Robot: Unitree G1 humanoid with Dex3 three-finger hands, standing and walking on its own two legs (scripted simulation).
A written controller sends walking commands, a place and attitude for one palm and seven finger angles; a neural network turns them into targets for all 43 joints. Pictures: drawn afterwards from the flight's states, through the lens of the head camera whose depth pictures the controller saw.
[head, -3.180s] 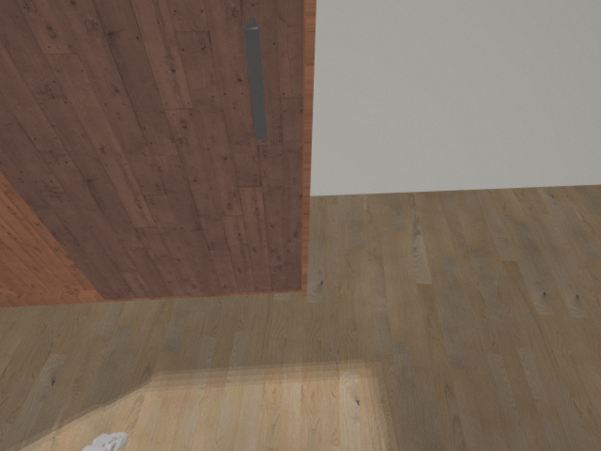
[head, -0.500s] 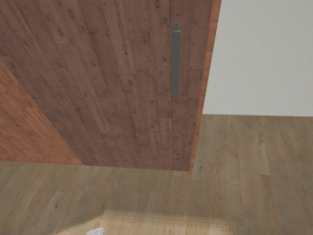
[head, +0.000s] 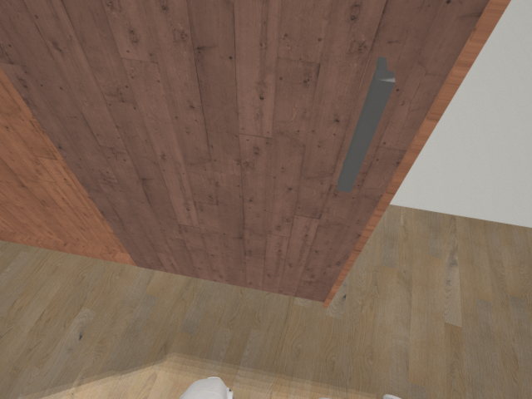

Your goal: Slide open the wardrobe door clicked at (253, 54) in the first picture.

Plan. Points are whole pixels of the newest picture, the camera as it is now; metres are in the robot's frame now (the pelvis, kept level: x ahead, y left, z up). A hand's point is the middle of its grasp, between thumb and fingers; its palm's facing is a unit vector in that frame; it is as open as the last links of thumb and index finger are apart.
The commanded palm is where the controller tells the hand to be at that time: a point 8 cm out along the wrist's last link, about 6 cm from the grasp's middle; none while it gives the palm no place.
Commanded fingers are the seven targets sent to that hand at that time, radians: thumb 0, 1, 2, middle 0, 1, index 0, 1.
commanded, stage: come to a stop and stand still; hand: right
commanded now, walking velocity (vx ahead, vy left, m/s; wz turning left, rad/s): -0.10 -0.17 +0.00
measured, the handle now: (360, 132) +0.49 -0.08 +0.13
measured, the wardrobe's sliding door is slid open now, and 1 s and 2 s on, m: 0.00 0.00 0.00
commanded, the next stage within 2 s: look again from close up in 1.18 s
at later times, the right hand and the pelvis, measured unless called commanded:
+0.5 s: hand out of the picture -0.05 -0.25 -0.17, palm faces +0.08 +0.98 -0.19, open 7.4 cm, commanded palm none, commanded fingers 0.00 -0.90 -0.90 0.20 0.30 0.20 0.30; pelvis -0.05 -0.07 +0.02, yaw +0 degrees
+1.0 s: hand out of the picture -0.11 -0.21 -0.16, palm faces +0.04 +0.99 -0.15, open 7.4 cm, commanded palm none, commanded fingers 0.00 -0.90 -0.90 0.20 0.30 0.20 0.30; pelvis -0.09 -0.06 +0.02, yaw -1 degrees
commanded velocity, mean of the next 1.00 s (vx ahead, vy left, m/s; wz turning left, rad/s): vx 0.00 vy -0.01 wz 0.00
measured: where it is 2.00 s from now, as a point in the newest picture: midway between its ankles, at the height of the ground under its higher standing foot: outside the picture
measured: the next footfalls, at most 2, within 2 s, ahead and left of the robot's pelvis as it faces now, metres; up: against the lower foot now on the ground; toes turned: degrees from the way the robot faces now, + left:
right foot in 0.24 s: -0.01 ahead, -0.13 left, +0.00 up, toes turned -5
left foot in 0.60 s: -0.05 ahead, +0.07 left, +0.00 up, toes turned +2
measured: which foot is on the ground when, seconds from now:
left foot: down 0.00-0.24, up 0.26-0.58, down 0.60-1.00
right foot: up 0.00-0.22, down 0.24-1.00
